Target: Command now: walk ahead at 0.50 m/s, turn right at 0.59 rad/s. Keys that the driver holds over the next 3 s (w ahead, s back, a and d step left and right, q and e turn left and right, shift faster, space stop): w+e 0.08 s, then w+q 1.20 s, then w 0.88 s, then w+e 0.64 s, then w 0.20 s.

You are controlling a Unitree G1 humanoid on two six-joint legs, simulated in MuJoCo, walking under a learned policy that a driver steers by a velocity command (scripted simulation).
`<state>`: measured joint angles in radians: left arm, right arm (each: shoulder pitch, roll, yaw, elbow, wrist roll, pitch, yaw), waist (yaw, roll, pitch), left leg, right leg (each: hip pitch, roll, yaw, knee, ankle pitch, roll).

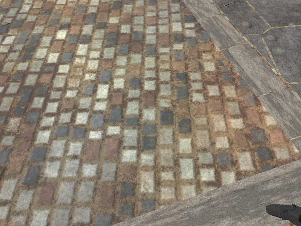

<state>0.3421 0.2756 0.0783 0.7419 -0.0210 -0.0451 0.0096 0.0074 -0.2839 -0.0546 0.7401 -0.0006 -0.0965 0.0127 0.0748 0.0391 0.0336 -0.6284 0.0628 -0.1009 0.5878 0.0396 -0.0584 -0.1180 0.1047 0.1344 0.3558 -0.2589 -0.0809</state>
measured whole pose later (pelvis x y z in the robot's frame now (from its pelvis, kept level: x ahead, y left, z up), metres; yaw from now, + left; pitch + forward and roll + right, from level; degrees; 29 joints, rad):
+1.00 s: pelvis +0.52 +0.05 -0.02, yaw +19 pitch +2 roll -3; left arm 0.35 0.31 0.09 0.83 -0.02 -0.07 0.01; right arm 0.06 -0.28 -0.05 0.63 0.02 -0.02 0.06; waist 0.09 0.03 0.03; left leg -0.61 0.06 0.02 0.65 -0.09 0.05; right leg 0.09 -0.03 -0.22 0.27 -0.38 0.05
